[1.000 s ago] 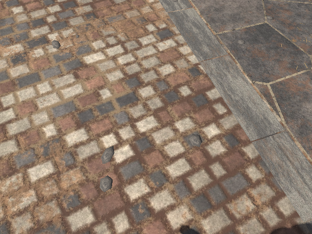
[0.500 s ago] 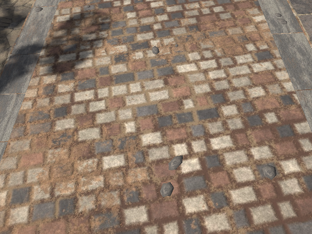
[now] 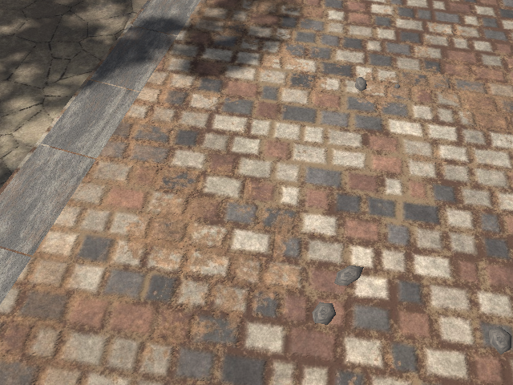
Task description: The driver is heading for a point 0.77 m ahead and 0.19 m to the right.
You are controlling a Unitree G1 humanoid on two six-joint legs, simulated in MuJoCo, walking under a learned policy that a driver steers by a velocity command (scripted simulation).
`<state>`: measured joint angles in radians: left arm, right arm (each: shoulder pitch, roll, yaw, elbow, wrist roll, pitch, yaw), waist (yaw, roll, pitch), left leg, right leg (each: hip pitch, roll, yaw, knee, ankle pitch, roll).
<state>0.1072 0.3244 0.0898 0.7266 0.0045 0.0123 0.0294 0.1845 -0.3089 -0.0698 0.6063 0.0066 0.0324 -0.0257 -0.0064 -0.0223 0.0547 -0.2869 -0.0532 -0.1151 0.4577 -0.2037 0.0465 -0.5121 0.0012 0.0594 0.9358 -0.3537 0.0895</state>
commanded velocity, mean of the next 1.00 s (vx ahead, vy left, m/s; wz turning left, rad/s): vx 0.07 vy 0.00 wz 0.13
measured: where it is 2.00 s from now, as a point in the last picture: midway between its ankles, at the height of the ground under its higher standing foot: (256, 340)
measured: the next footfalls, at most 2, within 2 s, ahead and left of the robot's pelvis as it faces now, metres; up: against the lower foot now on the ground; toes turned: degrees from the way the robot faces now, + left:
right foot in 0.18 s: +0.06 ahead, -0.14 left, +0.00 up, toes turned +6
right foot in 1.38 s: +0.43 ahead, -0.10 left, +0.00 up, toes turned -1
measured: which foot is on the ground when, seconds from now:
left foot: down 0.00-1.00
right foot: up 0.00-0.16, down 0.18-1.00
